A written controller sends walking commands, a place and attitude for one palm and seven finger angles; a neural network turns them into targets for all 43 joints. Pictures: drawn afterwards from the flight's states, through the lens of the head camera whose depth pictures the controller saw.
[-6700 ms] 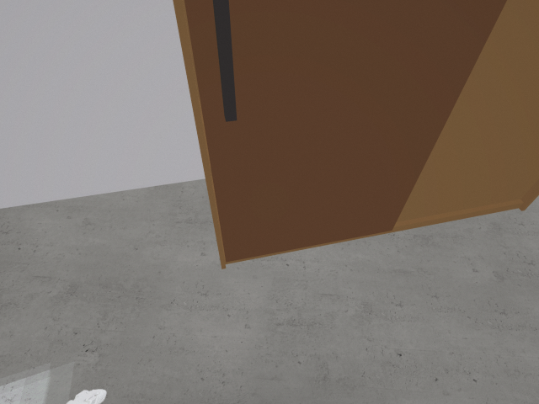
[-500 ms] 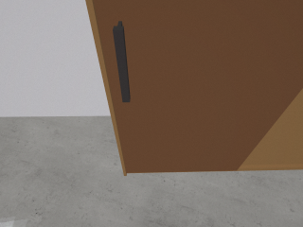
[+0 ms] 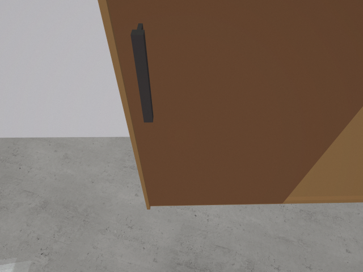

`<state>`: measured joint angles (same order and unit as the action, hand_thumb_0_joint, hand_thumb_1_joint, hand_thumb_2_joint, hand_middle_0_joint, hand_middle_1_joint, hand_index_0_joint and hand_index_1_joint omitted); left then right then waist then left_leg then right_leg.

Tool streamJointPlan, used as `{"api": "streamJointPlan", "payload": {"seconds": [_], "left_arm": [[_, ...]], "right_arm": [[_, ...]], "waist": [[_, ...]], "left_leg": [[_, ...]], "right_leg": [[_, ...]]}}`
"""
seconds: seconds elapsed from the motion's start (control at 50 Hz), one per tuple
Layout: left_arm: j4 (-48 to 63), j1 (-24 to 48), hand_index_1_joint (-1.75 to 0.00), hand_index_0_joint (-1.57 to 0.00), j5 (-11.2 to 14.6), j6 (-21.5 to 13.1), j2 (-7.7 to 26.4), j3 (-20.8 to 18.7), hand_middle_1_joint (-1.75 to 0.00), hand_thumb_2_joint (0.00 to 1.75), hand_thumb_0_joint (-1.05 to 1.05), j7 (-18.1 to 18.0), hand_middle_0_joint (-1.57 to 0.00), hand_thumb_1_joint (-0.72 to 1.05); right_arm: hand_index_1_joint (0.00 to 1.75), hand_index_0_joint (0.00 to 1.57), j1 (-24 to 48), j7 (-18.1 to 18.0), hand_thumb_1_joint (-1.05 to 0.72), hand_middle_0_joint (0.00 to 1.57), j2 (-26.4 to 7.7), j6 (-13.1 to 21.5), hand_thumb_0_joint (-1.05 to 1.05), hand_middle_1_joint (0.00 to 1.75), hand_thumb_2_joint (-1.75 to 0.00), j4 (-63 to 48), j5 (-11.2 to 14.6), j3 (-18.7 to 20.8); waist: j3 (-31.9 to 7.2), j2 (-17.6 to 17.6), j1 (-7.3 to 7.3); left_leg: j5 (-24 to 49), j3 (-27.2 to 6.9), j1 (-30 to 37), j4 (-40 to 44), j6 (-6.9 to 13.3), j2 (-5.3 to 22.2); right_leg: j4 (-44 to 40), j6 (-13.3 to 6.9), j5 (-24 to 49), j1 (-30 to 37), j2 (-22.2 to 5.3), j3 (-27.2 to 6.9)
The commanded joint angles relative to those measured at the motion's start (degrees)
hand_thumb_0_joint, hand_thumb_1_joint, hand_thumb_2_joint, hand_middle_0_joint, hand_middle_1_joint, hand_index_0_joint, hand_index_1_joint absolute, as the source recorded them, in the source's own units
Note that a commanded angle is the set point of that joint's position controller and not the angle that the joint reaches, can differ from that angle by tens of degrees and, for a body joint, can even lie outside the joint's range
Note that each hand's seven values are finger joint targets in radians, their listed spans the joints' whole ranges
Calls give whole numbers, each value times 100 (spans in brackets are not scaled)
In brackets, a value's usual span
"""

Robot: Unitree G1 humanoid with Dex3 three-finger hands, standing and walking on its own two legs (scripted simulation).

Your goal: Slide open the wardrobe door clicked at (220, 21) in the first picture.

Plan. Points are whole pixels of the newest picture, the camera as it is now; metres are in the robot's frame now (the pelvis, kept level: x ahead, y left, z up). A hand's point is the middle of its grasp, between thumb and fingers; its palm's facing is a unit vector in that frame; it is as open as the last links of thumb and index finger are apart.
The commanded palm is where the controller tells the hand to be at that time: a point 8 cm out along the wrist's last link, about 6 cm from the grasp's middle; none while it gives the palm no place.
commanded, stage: look again from close up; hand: left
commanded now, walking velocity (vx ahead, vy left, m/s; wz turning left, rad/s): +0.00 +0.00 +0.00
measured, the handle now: (144, 78) +0.55 +0.14 +0.14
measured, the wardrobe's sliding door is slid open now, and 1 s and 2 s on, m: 0.00 0.00 0.00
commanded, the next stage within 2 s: shuffle to correct the standing spot in 0.14 s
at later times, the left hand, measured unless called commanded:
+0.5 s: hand out of the picture +0.00 +0.16 -0.18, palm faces +0.08 -0.98 -0.16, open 7.4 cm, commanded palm none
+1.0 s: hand out of the picture +0.06 +0.14 -0.18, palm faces +0.13 -0.97 -0.19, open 7.3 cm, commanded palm none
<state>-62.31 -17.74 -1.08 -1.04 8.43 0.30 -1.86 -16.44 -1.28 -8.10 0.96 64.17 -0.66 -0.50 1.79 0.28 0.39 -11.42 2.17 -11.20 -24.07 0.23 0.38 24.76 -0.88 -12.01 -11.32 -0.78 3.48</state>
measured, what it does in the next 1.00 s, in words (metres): shifts its weight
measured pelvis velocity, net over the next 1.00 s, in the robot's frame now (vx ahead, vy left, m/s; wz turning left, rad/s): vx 0.09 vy -0.02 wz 0.07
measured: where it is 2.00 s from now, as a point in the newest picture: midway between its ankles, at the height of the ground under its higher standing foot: outside the picture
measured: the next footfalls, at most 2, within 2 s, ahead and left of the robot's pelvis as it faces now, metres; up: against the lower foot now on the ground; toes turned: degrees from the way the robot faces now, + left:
none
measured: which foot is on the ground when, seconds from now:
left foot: down 0.00-1.00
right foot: down 0.00-1.00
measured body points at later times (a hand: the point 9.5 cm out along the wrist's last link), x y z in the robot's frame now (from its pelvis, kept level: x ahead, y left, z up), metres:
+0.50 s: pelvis +0.03 -0.01 -0.01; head +0.03 +0.00 +0.44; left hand +0.00 +0.21 -0.17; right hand +0.01 -0.21 -0.17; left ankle +0.02 +0.12 -0.74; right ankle +0.02 -0.11 -0.74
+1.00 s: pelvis +0.09 -0.02 +0.00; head +0.12 -0.01 +0.45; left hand +0.05 +0.19 -0.16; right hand +0.11 -0.24 -0.16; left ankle +0.02 +0.10 -0.73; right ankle +0.02 -0.11 -0.72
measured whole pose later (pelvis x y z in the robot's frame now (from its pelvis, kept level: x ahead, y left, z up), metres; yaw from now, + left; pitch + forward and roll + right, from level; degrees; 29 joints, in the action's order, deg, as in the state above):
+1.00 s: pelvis +0.09 -0.02 +0.00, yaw +4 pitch +0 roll +1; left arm -60.3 -18.5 -1.3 0.1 6.9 -1.6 -3.2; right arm -15.2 -3.3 -7.5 0.5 61.9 -0.7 2.0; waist 3.5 1.3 0.5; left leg -16.0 6.4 -9.6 -30.2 0.4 2.3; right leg 37.8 -0.2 -16.8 -11.8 -2.2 8.1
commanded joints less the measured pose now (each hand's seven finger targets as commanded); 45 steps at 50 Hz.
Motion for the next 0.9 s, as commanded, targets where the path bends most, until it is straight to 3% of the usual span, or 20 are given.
{"api": "streamJointPlan", "payload": {"seconds": [0.0,0.22,0.24,0.28,0.34,0.44,0.52,0.56,0.6,0.64,0.66,0.68,0.7,0.72,0.74,0.78,0.82,0.84,0.88], "left_arm": [[149,-365,-30,-20,14,-90,599,-133,-30,90,0,-31,-20,90],[128,-344,-30,-20,19,-91,620,-130,-30,90,0,-31,-20,90],[70,-423,-30,-20,29,-76,470,-98,-30,90,0,-32,-20,90],[48,-501,-30,-20,7,-39,459,-115,-30,90,0,-23,-20,90],[100,-571,-30,-20,-18,14,504,-189,-30,90,0,22,-20,90],[126,-782,-30,-20,-19,-17,473,-262,-30,90,0,56,-20,90],[19,-1016,-30,-20,-13,-92,390,-272,-30,90,0,58,-20,90],[-64,-1093,-30,-20,-10,-106,346,-279,-30,90,0,53,-20,90],[-75,-1052,-30,-20,-24,-98,263,-271,-30,90,0,53,-20,90],[-14,-921,-30,-20,-29,-76,112,-237,-30,90,0,30,-20,90],[-24,-952,-30,-20,-20,-61,68,-241,-30,90,0,8,-20,90],[-88,-1094,-30,-20,-5,-57,87,-246,-30,90,0,-14,-20,90],[-171,-1287,-30,-20,6,-77,164,-254,-30,90,0,-48,-20,90],[-222,-1391,-30,-20,19,-98,307,-269,-30,90,0,-94,-20,90],[-213,-1396,-30,-20,31,-110,411,-280,-30,90,0,-133,-20,90],[-92,-1315,-30,-20,8,-82,531,-298,-30,90,0,-173,-20,90],[29,-1190,-30,-20,-1,-30,520,-287,-30,90,0,-185,-20,90],[110,-1068,-30,-20,0,-12,527,-301,-30,90,0,-184,-20,90],[281,-830,-30,-20,2,3,481,-322,-30,90,0,-180,-20,90]], "right_arm": [[30,20,-310,-21,-90,20,-593,59,0,30,-90,-152,-14,106],[30,20,-274,-27,-90,20,-607,65,0,30,-90,-120,-10,92],[30,20,-352,-20,-90,20,-441,52,0,30,-90,-69,-23,46],[30,20,-467,-17,-90,20,-415,6,0,30,-90,-46,-44,60],[30,20,-490,2,-90,20,-429,-43,0,30,-90,-91,-83,100],[30,20,-615,4,-90,20,-340,-3,0,30,-90,-192,-88,123],[30,20,-732,-26,-90,20,-256,100,0,30,-90,-167,-55,118],[30,20,-804,-52,-90,20,-280,137,0,30,-90,-97,-49,128],[30,20,-1022,-89,-90,20,-401,152,0,30,-90,36,-52,172],[30,20,-1174,-174,-90,20,-521,124,0,30,-90,143,-45,176],[30,20,-1100,-217,-90,20,-500,100,0,30,-90,145,-35,154],[30,20,-957,-246,-90,20,-400,83,0,30,-90,104,-17,131],[30,20,-835,-260,-90,20,-281,87,0,30,-90,30,6,114],[30,20,-716,-259,-90,20,-173,75,0,30,-90,-52,27,103],[30,20,-647,-250,-90,20,-157,61,0,30,-90,-111,43,106],[30,20,-493,-224,-90,20,-69,18,0,30,-90,-215,49,150],[30,20,-410,-208,-90,20,-69,-25,0,30,-90,-265,42,190],[30,20,-473,-202,-90,20,-94,-37,0,30,-90,-273,24,214],[30,20,-651,-204,-90,20,-239,-33,0,30,-90,-240,-11,296]], "waist": [[262,-7,-30],[257,-58,-17],[210,5,-21],[247,108,-27],[602,103,-9],[735,63,6],[511,77,15],[366,-79,-21],[279,-540,-106],[325,-928,-105],[339,-888,-44],[394,-593,47],[285,-220,86],[151,237,84],[-15,446,76],[-75,625,83],[-91,616,45],[-116,568,-3],[-336,178,-116]], "left_leg": [[31,-478,-262,535,64,500],[97,-475,-222,555,62,529],[-89,-454,-237,561,38,519],[-722,-475,-327,506,68,480],[-1593,-529,-744,429,125,418],[-1506,-589,-1018,131,219,380],[-389,-452,-791,-286,242,445],[184,-453,-511,-396,274,553],[1133,-800,-28,-265,435,895],[2663,-1195,310,-142,700,1241],[3409,-1077,309,-292,688,1207],[3792,-756,149,-593,527,996],[3537,-393,-84,-867,259,708],[2798,-173,-332,-931,73,517],[1903,-45,-488,-875,-6,398],[807,156,-729,-903,-64,250],[415,249,-643,-862,-66,239],[849,278,-469,-726,-53,261],[2787,364,404,-653,47,468]], "right_leg": [[-622,-128,-59,-88,-563,-676],[-617,-125,15,-39,-559,-665],[-628,-89,-186,1,-561,-624],[-568,-96,-886,-59,-524,-582],[-559,-120,-1891,-366,-543,-595],[-393,-207,-1971,-350,-631,-538],[-137,-266,-997,-61,-658,-400],[153,-247,-439,-52,-604,-230],[781,-159,82,-338,-381,160],[1083,-20,-47,-621,-186,336],[807,3,66,-443,-213,280],[433,10,864,-50,-324,133],[282,6,2303,382,-558,-88],[345,-11,3906,780,-740,-159],[418,-47,4910,1077,-940,-203],[617,-81,5975,1286,-1133,-227],[736,-189,6025,1063,-1236,-238],[843,-199,5806,927,-1182,-169],[1110,-62,5059,347,-945,14]]}}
